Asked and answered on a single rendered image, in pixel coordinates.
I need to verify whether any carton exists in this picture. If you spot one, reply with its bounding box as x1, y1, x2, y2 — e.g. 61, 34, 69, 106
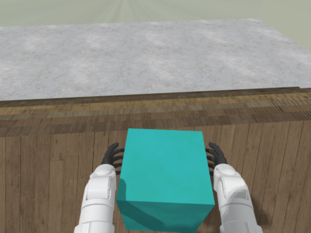
116, 128, 215, 233

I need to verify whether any left robot hand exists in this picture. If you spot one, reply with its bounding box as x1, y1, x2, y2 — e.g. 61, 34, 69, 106
101, 142, 125, 175

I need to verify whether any right robot hand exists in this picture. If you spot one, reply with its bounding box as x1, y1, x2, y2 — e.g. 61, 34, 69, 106
205, 142, 227, 176

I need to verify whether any robot left forearm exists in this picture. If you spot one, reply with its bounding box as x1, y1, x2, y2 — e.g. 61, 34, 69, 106
74, 164, 116, 233

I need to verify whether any robot right forearm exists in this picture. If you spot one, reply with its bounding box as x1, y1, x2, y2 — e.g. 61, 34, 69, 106
213, 164, 263, 233

